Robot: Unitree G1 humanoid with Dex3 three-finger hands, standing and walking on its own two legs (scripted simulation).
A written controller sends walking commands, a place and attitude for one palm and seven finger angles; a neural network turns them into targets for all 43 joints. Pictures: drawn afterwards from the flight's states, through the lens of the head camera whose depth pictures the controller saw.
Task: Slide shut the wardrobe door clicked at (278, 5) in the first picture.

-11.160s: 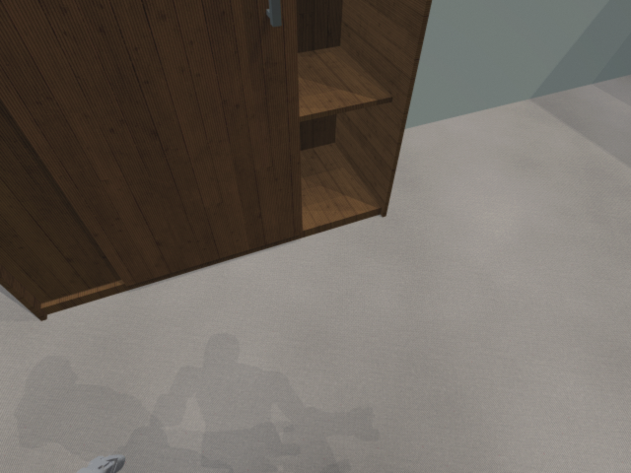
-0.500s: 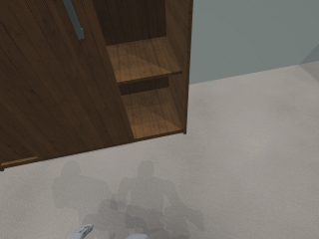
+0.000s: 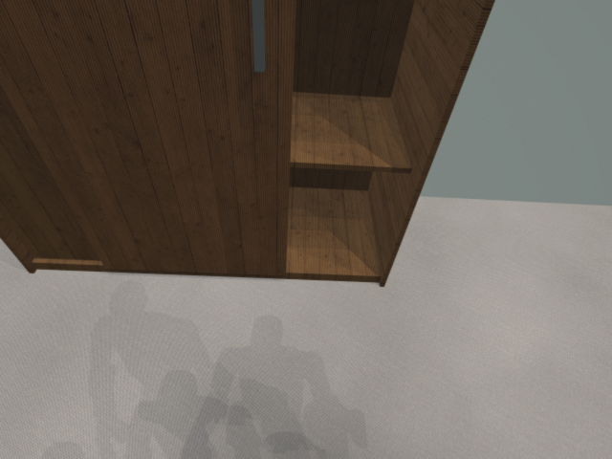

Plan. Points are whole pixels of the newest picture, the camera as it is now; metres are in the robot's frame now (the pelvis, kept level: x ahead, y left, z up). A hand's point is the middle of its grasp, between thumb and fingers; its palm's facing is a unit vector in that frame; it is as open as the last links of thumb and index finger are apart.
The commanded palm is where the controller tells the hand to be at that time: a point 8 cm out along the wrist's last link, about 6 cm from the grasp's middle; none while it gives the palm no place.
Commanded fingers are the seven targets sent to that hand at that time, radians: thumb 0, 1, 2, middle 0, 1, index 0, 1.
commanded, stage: take the last steps up to it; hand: left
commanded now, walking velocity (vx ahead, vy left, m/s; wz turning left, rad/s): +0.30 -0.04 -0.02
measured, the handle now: out of the picture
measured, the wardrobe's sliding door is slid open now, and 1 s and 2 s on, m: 0.38 0.38 0.38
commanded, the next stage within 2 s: come to a stop and stand still in 0.82 s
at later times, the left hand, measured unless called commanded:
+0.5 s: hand (248, 394) +0.25 +0.11 -0.16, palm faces +0.01 -0.98 -0.21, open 7.4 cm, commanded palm none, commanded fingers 0.00 0.90 0.90 -0.20 -0.30 -0.20 -0.30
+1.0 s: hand (234, 395) +0.25 +0.14 -0.18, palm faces +0.10 -0.98 -0.14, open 7.4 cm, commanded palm none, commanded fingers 0.00 0.90 0.90 -0.20 -0.30 -0.20 -0.30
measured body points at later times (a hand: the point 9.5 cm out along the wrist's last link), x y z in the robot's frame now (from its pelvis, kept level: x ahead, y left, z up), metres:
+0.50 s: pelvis +0.15 -0.06 -0.01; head +0.17 -0.08 +0.44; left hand +0.25 +0.16 -0.15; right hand +0.09 -0.29 -0.17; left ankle +0.07 +0.08 -0.64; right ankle +0.21 -0.15 -0.74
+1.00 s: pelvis +0.31 -0.02 +0.00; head +0.33 -0.01 +0.45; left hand +0.25 +0.19 -0.17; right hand +0.39 -0.25 -0.14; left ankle +0.33 +0.07 -0.74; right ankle +0.26 -0.14 -0.68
